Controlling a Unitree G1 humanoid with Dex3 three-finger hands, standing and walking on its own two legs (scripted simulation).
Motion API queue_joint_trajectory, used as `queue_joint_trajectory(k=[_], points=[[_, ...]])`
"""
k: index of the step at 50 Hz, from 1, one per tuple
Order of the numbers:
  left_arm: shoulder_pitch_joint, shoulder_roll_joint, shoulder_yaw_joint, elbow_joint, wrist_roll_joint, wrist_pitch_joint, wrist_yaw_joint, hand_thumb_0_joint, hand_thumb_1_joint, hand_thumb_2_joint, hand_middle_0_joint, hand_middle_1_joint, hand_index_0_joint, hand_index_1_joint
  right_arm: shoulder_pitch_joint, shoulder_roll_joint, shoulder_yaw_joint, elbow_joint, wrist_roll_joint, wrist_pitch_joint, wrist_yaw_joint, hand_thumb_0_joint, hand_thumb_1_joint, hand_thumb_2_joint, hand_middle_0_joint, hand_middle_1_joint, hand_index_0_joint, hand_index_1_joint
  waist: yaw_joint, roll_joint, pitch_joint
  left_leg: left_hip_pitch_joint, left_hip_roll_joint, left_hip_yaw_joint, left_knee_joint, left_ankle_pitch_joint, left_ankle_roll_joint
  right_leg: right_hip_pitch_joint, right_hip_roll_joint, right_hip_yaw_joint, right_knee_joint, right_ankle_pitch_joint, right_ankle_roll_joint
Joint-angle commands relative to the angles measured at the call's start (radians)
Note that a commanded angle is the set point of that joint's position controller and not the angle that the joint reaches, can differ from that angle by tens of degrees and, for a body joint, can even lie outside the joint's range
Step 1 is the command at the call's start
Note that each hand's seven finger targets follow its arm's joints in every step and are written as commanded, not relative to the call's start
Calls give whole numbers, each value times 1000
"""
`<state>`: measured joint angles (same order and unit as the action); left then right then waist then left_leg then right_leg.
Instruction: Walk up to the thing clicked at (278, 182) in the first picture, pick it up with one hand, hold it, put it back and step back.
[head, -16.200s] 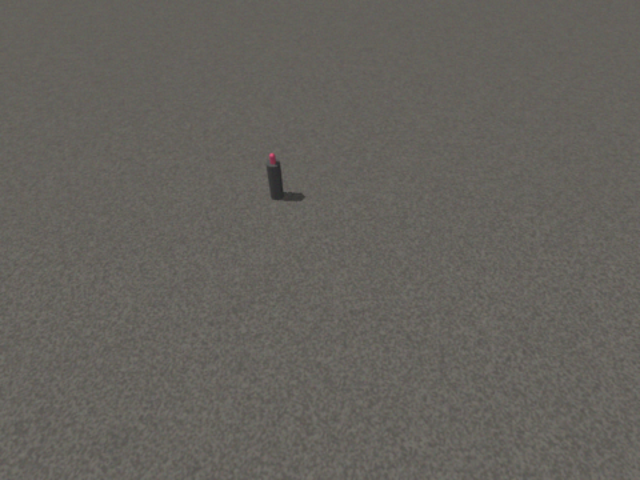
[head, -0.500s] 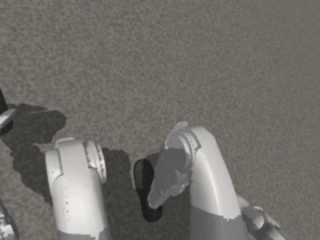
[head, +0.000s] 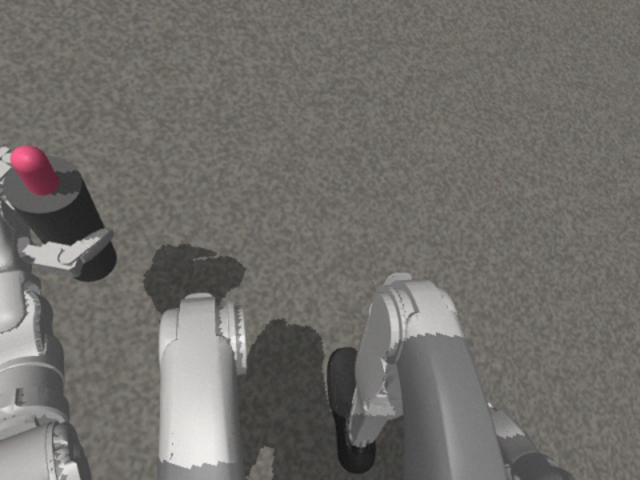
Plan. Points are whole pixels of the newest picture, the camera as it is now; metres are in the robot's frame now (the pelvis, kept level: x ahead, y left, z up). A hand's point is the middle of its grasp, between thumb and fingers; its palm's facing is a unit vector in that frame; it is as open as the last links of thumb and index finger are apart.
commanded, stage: settle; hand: left
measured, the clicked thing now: (66, 219) +0.41 +0.29 -0.07
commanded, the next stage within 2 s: lift in 0.88 s
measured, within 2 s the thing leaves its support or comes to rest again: neither
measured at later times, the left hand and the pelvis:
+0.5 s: hand (52, 178) +0.43 +0.28 -0.02, palm faces +0.34 -0.94 -0.04, open 10.0 cm; pelvis +0.01 -0.01 +0.03, yaw +3 degrees
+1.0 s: hand (47, 168) +0.43 +0.28 +0.01, palm faces +0.34 -0.94 -0.05, open 10.0 cm; pelvis +0.01 -0.01 +0.05, yaw +4 degrees
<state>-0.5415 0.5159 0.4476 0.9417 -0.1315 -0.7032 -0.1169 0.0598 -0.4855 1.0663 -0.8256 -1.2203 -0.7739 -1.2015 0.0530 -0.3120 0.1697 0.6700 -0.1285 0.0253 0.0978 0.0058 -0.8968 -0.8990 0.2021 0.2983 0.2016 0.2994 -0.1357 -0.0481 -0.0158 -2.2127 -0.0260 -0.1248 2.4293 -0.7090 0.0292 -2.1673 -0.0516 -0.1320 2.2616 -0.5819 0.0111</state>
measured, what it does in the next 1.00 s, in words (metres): rises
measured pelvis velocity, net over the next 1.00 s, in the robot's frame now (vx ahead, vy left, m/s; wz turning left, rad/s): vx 0.01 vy -0.01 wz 0.07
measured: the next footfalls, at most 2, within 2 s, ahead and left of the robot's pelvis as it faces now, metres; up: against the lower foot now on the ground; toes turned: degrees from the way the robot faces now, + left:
none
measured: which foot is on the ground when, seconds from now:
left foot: down 0.00-1.00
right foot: down 0.00-1.00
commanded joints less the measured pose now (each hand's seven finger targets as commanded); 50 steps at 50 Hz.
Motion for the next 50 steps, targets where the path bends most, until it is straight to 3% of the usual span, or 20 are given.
queue_joint_trajectory(k=[1, 3, 4, 6, 8, 14, 16, 19, 20, 22, 27, 30, 33, 36, 39, 41, 42, 45, 49, 50], points=[[-416, 270, 70, -354, -47, -113, 1, 0, 140, 1351, -1365, -1516, -1361, -1543, 126, -245, -119, -31, 13, -16, -29, 0, -898, -905, 200, 300, 200, 300, -11, 328, -759, 452, 5, 35, -362, 110, -18, 377, 45, 16, -186, 93, -49], [-365, 242, 64, -299, -46, -97, -5, 0, 161, 1348, -1361, -1513, -1360, -1537, 131, -241, -123, -33, 19, -17, -32, 0, -899, -904, 200, 300, 200, 300, -7, 314, -740, 444, 6, 39, -375, 141, -18, 389, 42, 21, -191, 111, -50], [-386, 279, 89, -340, -42, -98, -2, 0, 162, 1348, -1358, -1507, -1356, -1532, 134, -237, -130, -31, 19, -18, -35, 0, -899, -905, 200, 300, 200, 300, 9, 320, -769, 458, 5, 43, -377, 152, -18, 397, 43, 27, -194, 117, -50], [-376, 225, 68, -321, -43, -89, -6, 0, 192, 1362, -1363, -1514, -1361, -1539, 137, -230, -133, -35, 22, -17, -36, 0, -899, -905, 200, 300, 200, 300, 1, 313, -780, 483, 5, 44, -385, 183, -21, 397, 40, 29, -199, 138, -51], [-367, 244, 93, -330, -41, -80, -2, 0, 178, 1383, -1369, -1530, -1366, -1558, 149, -226, -144, -29, 28, -19, -39, 0, -901, -906, 200, 300, 200, 300, 17, 313, -796, 490, 3, 51, -396, 185, -21, 403, 40, 34, -205, 134, -52], [-323, 169, 69, -264, -36, -54, -16, 0, 205, 1399, -1349, -1524, -1346, -1552, 150, -222, -159, -35, 40, -23, -41, 0, -899, -906, 200, 300, 200, 300, 17, 297, -777, 521, 4, 47, -423, 241, -25, 387, 35, 31, -207, 163, -58], [-354, 213, 102, -305, -32, -55, -9, 0, 212, 1401, -1356, -1524, -1355, -1550, 161, -223, -167, -33, 42, -22, -44, 0, -898, -905, 200, 300, 200, 300, 28, 307, -799, 543, 6, 47, -432, 243, -25, 391, 35, 33, -217, 160, -58], [-342, 171, 83, -284, -29, -48, -12, 0, 208, 1402, -1363, -1529, -1363, -1554, 153, -211, -172, -40, 43, -25, -43, 0, -899, -905, 200, 300, 200, 300, 21, 266, -796, 517, 2, 53, -442, 214, -21, 413, 34, 38, -236, 142, -54], [-389, 208, 94, -346, -27, -53, -8, 0, 210, 1405, -1361, -1532, -1363, -1555, 164, -205, -172, -36, 43, -27, -44, 0, -897, -904, 200, 300, 200, 300, 27, 289, -820, 514, 0, 62, -443, 206, -20, 438, 35, 45, -240, 137, -54], [-353, 162, 79, -286, -32, -44, -13, 0, 207, 1399, -1349, -1522, -1351, -1545, 160, -205, -176, -31, 44, -30, -46, 0, -901, -905, 200, 300, 200, 300, 22, 271, -806, 519, 1, 65, -442, 214, -19, 431, 34, 49, -244, 142, -53], [-414, 204, 86, -343, -21, -59, -1, 0, 202, 1399, -1345, -1515, -1346, -1539, 153, -193, -186, -28, 43, -42, -51, 0, -904, -906, 200, 300, 200, 300, 32, 285, -813, 516, -1, 74, -466, 149, -16, 434, 32, 62, -270, 89, -53], [-373, 143, 63, -265, -28, -54, -4, 0, 207, 1406, -1338, -1513, -1340, -1536, 151, -196, -187, -31, 45, -49, -51, 0, -902, -905, 200, 300, 200, 300, 13, 254, -779, 514, -2, 64, -476, 144, -18, 415, 30, 58, -279, 86, -53], [-438, 221, 105, -380, -25, -69, 7, 0, 214, 1405, -1338, -1507, -1341, -1530, 168, -190, -191, -24, 44, -51, -56, 0, -898, -904, 200, 300, 200, 300, 42, 289, -853, 560, -2, 68, -489, 166, -22, 447, 30, 66, -281, 99, -55], [-399, 155, 69, -316, -24, -54, 7, 0, 197, 1413, -1331, -1512, -1335, -1534, 162, -184, -188, -22, 46, -56, -55, 0, -901, -904, 200, 300, 200, 300, 22, 268, -810, 535, -5, 71, -491, 164, -19, 440, 31, 64, -288, 97, -55], [-395, 149, 71, -276, -28, -55, 4, 0, 192, 1399, -1315, -1494, -1320, -1515, 161, -186, -190, -17, 48, -60, -56, 0, -903, -904, 200, 300, 200, 300, 22, 254, -794, 530, -5, 73, -489, 166, -17, 439, 29, 66, -298, 102, -54], [-410, 192, 85, -316, -18, -58, 2, 0, 183, 1400, -1301, -1489, -1307, -1511, 165, -186, -193, -15, 48, -58, -58, 0, -902, -904, 200, 300, 200, 300, 38, 276, -825, 559, -4, 78, -491, 176, -18, 445, 30, 71, -296, 104, -56], [-400, 156, 64, -304, -18, -55, 0, 0, 196, 1400, -1303, -1491, -1313, -1508, 165, -181, -191, -20, 47, -57, -57, 0, -900, -903, 200, 300, 200, 300, 26, 268, -813, 548, -6, 77, -499, 167, -17, 448, 30, 66, -302, 98, -55], [-367, 135, 74, -234, -24, -47, -3, 0, 198, 1406, -1299, -1488, -1308, -1506, 161, -185, -192, -18, 54, -61, -56, 0, -901, -903, 200, 300, 200, 300, 28, 243, -781, 547, -5, 67, -511, 154, -18, 424, 29, 61, -302, 88, -55], [-403, 168, 90, -286, -28, -55, -6, 0, 181, 1422, -1312, -1507, -1321, -1527, 173, -184, -194, -18, 52, -61, -58, 0, -904, -904, 200, 300, 200, 300, 33, 241, -829, 551, -8, 78, -504, 176, -15, 477, 29, 68, -314, 107, -52], [-375, 126, 65, -247, -30, -48, -12, 0, 195, 1342, -1343, -1519, -1369, -1514, 164, -184, -192, -25, 55, -61, -58, 0, -928, -907, 200, 300, 200, 300, 27, 231, -806, 553, -7, 76, -510, 180, -16, 459, 30, 66, -314, 109, -53]])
